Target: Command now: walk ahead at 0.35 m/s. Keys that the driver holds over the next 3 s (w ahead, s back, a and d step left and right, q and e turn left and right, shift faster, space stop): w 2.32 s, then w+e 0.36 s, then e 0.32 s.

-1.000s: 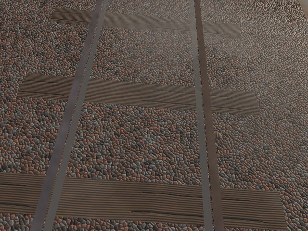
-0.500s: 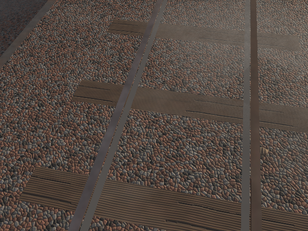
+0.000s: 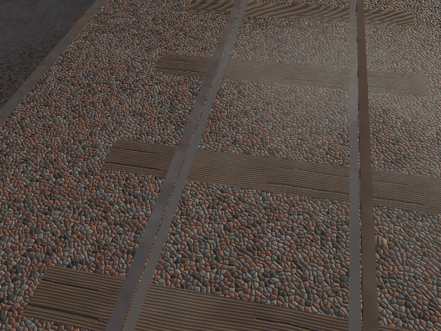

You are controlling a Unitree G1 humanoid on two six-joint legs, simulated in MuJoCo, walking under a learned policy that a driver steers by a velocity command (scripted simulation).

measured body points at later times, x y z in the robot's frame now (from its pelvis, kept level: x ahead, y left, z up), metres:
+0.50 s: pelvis +0.24 +0.05 -0.01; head +0.28 +0.05 +0.44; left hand +0.20 +0.32 -0.15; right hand +0.45 -0.20 -0.10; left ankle +0.34 +0.14 -0.73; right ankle +0.04 -0.09 -0.65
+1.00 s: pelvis +0.54 +0.00 -0.01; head +0.57 -0.01 +0.44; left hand +0.74 +0.25 -0.10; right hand +0.52 -0.28 -0.15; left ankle +0.35 +0.14 -0.69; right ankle +0.65 -0.10 -0.73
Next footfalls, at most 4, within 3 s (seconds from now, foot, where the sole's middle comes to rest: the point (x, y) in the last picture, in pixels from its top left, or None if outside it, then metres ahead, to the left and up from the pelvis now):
0.42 left None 0.38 0.14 -0.77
0.96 right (275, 283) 0.69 -0.10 -0.77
1.50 left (205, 207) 0.99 0.14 -0.77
2.04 right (265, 149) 1.30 -0.10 -0.77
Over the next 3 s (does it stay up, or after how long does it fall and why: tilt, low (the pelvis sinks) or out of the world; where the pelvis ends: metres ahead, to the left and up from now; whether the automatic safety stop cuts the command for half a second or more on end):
stays up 1.60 0.01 0.00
